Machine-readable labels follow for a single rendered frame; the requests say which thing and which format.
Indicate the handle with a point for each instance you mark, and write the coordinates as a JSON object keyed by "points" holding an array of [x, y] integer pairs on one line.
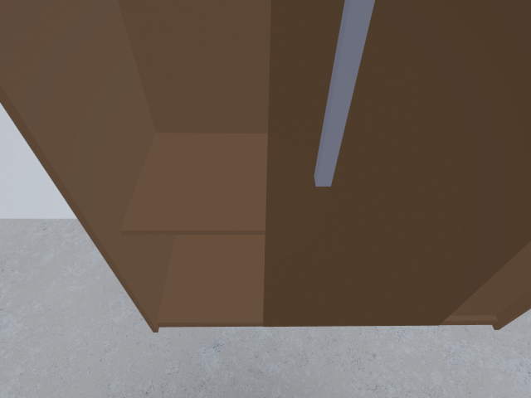
{"points": [[352, 36]]}

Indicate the wardrobe door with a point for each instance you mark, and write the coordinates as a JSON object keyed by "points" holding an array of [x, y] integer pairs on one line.
{"points": [[431, 194], [511, 282]]}

